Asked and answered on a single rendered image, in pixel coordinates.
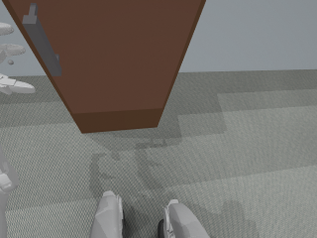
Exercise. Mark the robot left hand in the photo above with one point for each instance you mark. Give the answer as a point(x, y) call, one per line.
point(9, 85)

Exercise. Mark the robot left thigh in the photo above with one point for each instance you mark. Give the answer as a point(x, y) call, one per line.
point(108, 214)

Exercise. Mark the cupboard door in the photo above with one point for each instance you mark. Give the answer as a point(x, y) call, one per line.
point(115, 55)

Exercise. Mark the handle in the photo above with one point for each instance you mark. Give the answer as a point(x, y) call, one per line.
point(39, 38)

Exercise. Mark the right robot shin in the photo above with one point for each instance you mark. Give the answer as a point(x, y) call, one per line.
point(165, 232)

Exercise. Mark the left robot upper arm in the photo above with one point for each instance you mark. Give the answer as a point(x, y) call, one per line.
point(9, 180)

